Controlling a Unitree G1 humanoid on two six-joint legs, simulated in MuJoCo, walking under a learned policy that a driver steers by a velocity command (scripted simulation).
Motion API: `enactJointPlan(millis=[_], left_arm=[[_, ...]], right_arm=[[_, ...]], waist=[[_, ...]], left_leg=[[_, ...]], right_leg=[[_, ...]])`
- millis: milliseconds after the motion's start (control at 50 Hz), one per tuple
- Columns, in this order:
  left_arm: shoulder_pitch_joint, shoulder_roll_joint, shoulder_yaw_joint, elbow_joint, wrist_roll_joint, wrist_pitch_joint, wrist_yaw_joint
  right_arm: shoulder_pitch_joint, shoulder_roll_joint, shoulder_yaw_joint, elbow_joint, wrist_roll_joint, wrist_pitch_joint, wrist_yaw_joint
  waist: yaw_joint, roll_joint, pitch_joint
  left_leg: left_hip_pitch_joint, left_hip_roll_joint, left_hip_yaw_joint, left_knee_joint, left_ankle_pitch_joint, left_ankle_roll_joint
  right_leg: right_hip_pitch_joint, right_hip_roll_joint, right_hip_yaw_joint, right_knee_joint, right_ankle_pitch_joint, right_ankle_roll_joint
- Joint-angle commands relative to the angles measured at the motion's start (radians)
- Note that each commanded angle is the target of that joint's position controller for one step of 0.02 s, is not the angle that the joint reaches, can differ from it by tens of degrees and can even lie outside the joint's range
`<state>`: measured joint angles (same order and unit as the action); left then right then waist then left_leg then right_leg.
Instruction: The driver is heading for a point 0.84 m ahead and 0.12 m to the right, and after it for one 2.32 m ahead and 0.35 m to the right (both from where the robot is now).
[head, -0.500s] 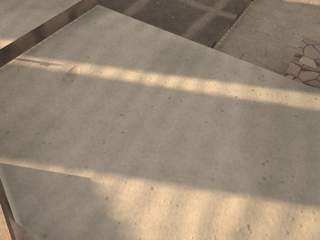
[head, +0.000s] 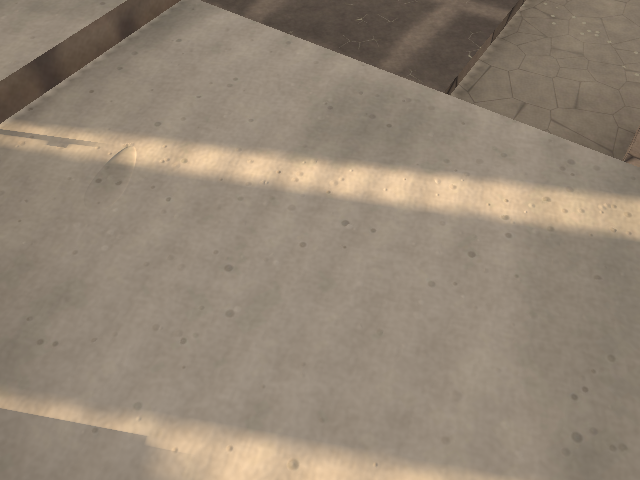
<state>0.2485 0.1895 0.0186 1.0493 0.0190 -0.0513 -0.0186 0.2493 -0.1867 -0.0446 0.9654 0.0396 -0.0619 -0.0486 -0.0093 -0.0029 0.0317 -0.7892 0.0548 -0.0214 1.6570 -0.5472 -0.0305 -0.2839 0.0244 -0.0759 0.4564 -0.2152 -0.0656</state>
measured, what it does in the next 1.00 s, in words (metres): goes down: left foot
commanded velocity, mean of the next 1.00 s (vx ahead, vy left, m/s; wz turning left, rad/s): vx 0.10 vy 0.00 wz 0.00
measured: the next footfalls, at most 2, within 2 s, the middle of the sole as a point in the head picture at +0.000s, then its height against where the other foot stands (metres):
left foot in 0.20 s outside the picture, level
right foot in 1.52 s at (414, 428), level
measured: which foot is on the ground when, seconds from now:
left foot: up 0.00-0.18, down 0.20-1.00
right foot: down 0.00-0.98, up 1.00-1.00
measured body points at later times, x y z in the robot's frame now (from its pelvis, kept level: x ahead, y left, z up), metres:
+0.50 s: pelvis +0.15 +0.03 -0.02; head +0.17 +0.04 +0.43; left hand +0.13 +0.27 -0.17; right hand +0.28 -0.19 -0.15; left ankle +0.22 +0.13 -0.74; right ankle +0.04 -0.09 -0.74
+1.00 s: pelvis +0.20 +0.04 -0.03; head +0.21 +0.05 +0.42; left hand +0.12 +0.28 -0.18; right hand +0.33 -0.22 -0.14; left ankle +0.24 +0.13 -0.74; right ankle +0.04 -0.09 -0.72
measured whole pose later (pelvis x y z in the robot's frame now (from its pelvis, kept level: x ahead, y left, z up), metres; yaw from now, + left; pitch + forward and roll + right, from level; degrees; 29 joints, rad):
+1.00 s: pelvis +0.20 +0.04 -0.03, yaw -1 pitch +0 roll +2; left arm 0.49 0.19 0.07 1.07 -0.02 -0.05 0.03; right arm 0.09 -0.21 -0.09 0.98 0.03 -0.09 0.02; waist 0.02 -0.06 0.02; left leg -0.38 -0.03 0.11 0.68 -0.29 0.08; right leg -0.09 -0.05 0.01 0.76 -0.54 0.00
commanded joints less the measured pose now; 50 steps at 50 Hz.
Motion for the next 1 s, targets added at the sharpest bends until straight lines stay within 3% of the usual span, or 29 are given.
enactJointPlan(millis=[20, 40, 60, 100, 140, 180, 200, 220, 240, 260, 280, 320, 340, 380, 460, 500, 600, 720, 740, 780, 800, 820, 860, 900, 920, 940, 960, 980, 1000], left_arm=[[-0.120, 0.118, 0.008, -0.080, 0.005, -0.037, 0.021], [-0.127, 0.100, 0.003, -0.082, 0.006, -0.035, 0.038], [-0.067, 0.112, 0.005, -0.070, 0.000, -0.034, 0.048], [-0.016, 0.173, 0.020, -0.053, -0.017, -0.030, 0.052], [0.006, 0.159, 0.027, -0.042, -0.033, -0.022, 0.049], [0.037, 0.142, 0.031, -0.032, -0.041, -0.012, 0.043], [0.091, 0.119, 0.030, -0.018, -0.032, -0.007, 0.039], [0.213, 0.090, 0.030, 0.002, -0.009, -0.007, 0.034], [0.339, 0.020, 0.013, 0.035, -0.005, -0.001, 0.032], [0.287, 0.038, 0.014, 0.020, -0.017, 0.015, 0.041], [0.199, 0.066, 0.023, -0.013, -0.030, 0.037, 0.049], [0.144, 0.075, 0.030, -0.031, -0.018, 0.075, 0.061], [0.150, 0.066, 0.028, -0.025, -0.011, 0.083, 0.063], [0.173, 0.084, 0.037, -0.001, -0.007, 0.078, 0.063], [0.198, 0.078, 0.041, 0.024, -0.016, 0.049, 0.060], [0.196, 0.072, 0.042, 0.028, -0.020, 0.046, 0.059], [0.214, 0.054, 0.043, 0.035, -0.019, 0.057, 0.060], [0.225, 0.053, 0.041, 0.027, -0.018, 0.048, 0.062], [0.247, 0.045, 0.039, 0.035, -0.018, 0.046, 0.062], [0.254, 0.099, 0.055, 0.023, -0.033, 0.042, 0.067], [0.251, 0.134, 0.064, 0.007, -0.039, 0.034, 0.071], [0.235, 0.155, 0.071, -0.007, -0.040, 0.020, 0.075], [0.246, 0.151, 0.076, -0.007, -0.037, -0.010, 0.075], [0.282, 0.130, 0.073, 0.004, -0.043, -0.019, 0.065], [0.265, 0.128, 0.071, -0.004, -0.046, -0.015, 0.059], [0.218, 0.135, 0.071, -0.020, -0.048, -0.011, 0.053], [0.193, 0.144, 0.073, -0.032, -0.041, -0.012, 0.046], [0.142, 0.127, 0.070, -0.067, -0.041, -0.019, 0.042], [0.157, 0.039, 0.048, -0.100, -0.045, -0.039, 0.042]], right_arm=[[0.086, -0.014, -0.006, -0.074, -0.018, 0.000, -0.017], [0.062, -0.022, -0.008, -0.074, -0.035, -0.010, -0.013], [-0.011, -0.011, -0.005, -0.082, -0.046, -0.018, -0.005], [-0.072, -0.007, -0.005, -0.102, -0.032, -0.016, 0.014], [-0.122, -0.042, -0.009, -0.120, -0.025, -0.007, 0.030], [-0.136, -0.087, -0.025, -0.120, -0.046, -0.006, 0.037], [-0.097, -0.122, -0.038, -0.099, -0.058, -0.003, 0.035], [-0.066, -0.186, -0.053, -0.087, -0.061, 0.000, 0.032], [-0.038, -0.155, -0.047, -0.073, -0.055, 0.012, 0.034], [-0.018, -0.090, -0.036, -0.065, -0.044, 0.024, 0.038], [-0.046, -0.074, -0.029, -0.067, -0.048, 0.034, 0.037], [-0.164, -0.077, -0.022, -0.102, -0.056, 0.045, 0.027], [-0.225, -0.085, -0.024, -0.117, -0.057, 0.046, 0.026], [-0.240, -0.085, -0.028, -0.118, -0.045, 0.042, 0.027], [-0.158, -0.083, -0.035, -0.076, -0.032, 0.026, 0.023], [-0.145, -0.076, -0.037, -0.063, -0.036, 0.027, 0.023], [-0.167, -0.063, -0.040, -0.048, -0.030, 0.045, 0.025], [-0.183, -0.059, -0.040, -0.028, -0.029, 0.056, 0.021], [-0.171, -0.048, -0.038, -0.015, -0.030, 0.059, 0.021], [-0.191, -0.059, -0.042, -0.014, -0.017, 0.056, 0.021], [-0.238, -0.073, -0.045, -0.033, -0.007, 0.042, 0.023], [-0.295, -0.084, -0.045, -0.059, 0.002, 0.022, 0.027], [-0.333, -0.073, -0.040, -0.079, 0.002, -0.015, 0.036], [-0.334, -0.055, -0.035, -0.082, 0.001, -0.034, 0.051], [-0.294, -0.047, -0.035, -0.069, 0.004, -0.038, 0.060], [-0.187, -0.051, -0.043, -0.030, 0.004, -0.039, 0.066], [-0.033, -0.089, -0.066, 0.028, 0.001, -0.037, 0.073], [0.146, -0.179, -0.095, 0.068, -0.006, -0.035, 0.073], [0.271, -0.252, -0.100, 0.088, -0.024, -0.033, 0.076]], waist=[[-0.082, -0.044, -0.002], [-0.085, -0.036, -0.009], [-0.038, -0.071, -0.038], [-0.023, -0.093, -0.068], [-0.011, -0.078, -0.048], [-0.017, -0.048, -0.038], [-0.017, -0.005, -0.050], [0.037, 0.079, -0.101], [0.069, 0.166, -0.193], [0.030, 0.176, -0.232], [0.031, 0.161, -0.215], [0.060, 0.132, -0.161], [0.076, 0.135, -0.127], [0.070, 0.096, -0.080], [0.041, 0.026, -0.142], [0.035, 0.007, -0.159], [0.039, -0.004, -0.100], [0.030, -0.013, -0.029], [0.032, -0.022, -0.034], [0.043, -0.094, 0.044], [0.058, -0.138, 0.114], [0.068, -0.156, 0.184], [0.070, -0.162, 0.224], [0.068, -0.146, 0.201], [0.040, -0.132, 0.174], [-0.020, -0.130, 0.118], [-0.084, -0.119, 0.029], [-0.153, 0.019, -0.059], [-0.163, 0.279, -0.178]], left_leg=[[0.098, 0.065, -0.043, -0.371, 0.314, 0.009], [0.258, 0.048, 0.002, -0.656, 0.518, 0.020], [0.366, -0.002, 0.042, -0.815, 0.661, 0.013], [0.391, -0.011, 0.004, -0.949, 0.674, 0.002], [0.373, -0.011, -0.012, -1.063, 0.650, 0.030], [0.418, -0.022, -0.007, -1.162, 0.649, 0.071], [0.498, -0.009, -0.019, -1.205, 0.784, 0.084], [0.667, 0.071, -0.075, -1.131, 1.142, 0.116], [0.851, 0.166, -0.175, -1.089, 1.172, 0.211], [0.837, 0.199, -0.263, -1.136, 0.934, 0.251], [0.763, 0.197, -0.321, -1.196, 0.679, 0.251], [0.608, 0.164, -0.307, -1.273, 0.281, 0.194], [0.532, 0.123, -0.258, -1.279, 0.199, 0.154], [0.507, 0.054, -0.167, -1.241, 0.290, 0.111], [0.658, 0.037, -0.119, -1.102, 0.791, 0.149], [0.682, 0.030, -0.100, -1.073, 0.879, 0.163], [0.634, 0.007, -0.066, -1.071, 0.750, 0.154], [0.620, -0.016, -0.037, -1.079, 0.643, 0.121], [0.625, -0.030, -0.023, -1.076, 0.536, 0.112], [0.516, -0.103, 0.056, -0.995, 0.215, 0.086], [0.394, -0.122, 0.097, -0.935, 0.165, 0.075], [0.276, -0.095, 0.098, -0.893, 0.173, 0.082], [0.124, -0.047, 0.078, -0.838, 0.153, 0.100], [0.086, -0.035, 0.096, -0.874, 0.095, 0.117], [0.196, -0.054, 0.124, -0.959, 0.117, 0.127], [0.429, -0.099, 0.159, -1.057, 0.214, 0.137], [0.671, -0.124, 0.138, -1.058, 0.317, 0.151], [0.897, 0.021, -0.133, -1.148, 0.284, 0.229], [1.050, 0.303, -0.661, -1.398, 0.168, 0.385]], right_leg=[[-0.153, -0.241, 0.099, -0.205, 0.694, -0.162], [-0.223, -0.131, -0.014, -0.195, 0.627, -0.115], [-0.210, -0.113, -0.020, -0.197, 0.594, -0.113], [-0.068, -0.196, 0.059, -0.212, 0.610, -0.139], [0.051, -0.233, 0.103, -0.179, 0.554, -0.126], [0.097, -0.221, 0.130, -0.106, 0.417, -0.093], [0.091, -0.174, 0.117, -0.044, 0.313, -0.060], [0.013, -0.099, 0.085, 0.032, 0.111, -0.016], [-0.117, -0.055, 0.061, 0.108, -0.172, 0.031], [-0.127, -0.049, 0.051, 0.160, -0.275, 0.064], [-0.126, -0.047, 0.059, 0.169, -0.259, 0.077], [-0.079, -0.057, 0.066, 0.107, -0.198, 0.075], [-0.027, -0.056, 0.062, 0.066, -0.173, 0.068], [-0.006, -0.048, 0.048, 0.036, -0.168, 0.059], [-0.002, -0.056, 0.062, 0.023, -0.057, 0.071], [0.009, -0.056, 0.061, 0.036, 0.005, 0.075], [0.000, -0.060, 0.062, 0.035, -0.005, 0.059], [-0.046, -0.083, 0.086, -0.007, -0.043, 0.044], [-0.046, -0.088, 0.094, -0.035, -0.141, 0.034], [-0.054, -0.149, 0.198, -0.133, -0.394, -0.037], [-0.024, -0.227, 0.301, -0.208, -0.462, -0.088], [0.015, -0.305, 0.382, -0.256, -0.430, -0.126], [0.148, -0.362, 0.411, -0.218, -0.157, -0.149], [0.254, -0.352, 0.355, -0.144, 0.073, -0.135], [0.222, -0.316, 0.300, -0.103, 0.133, -0.112], [0.122, -0.261, 0.228, -0.034, 0.235, -0.083], [0.024, -0.208, 0.173, 0.097, 0.380, -0.060], [-0.167, -0.098, 0.063, 0.398, 0.400, 0.003], [-0.382, 0.029, 0.070, 0.791, -0.222, 0.048]])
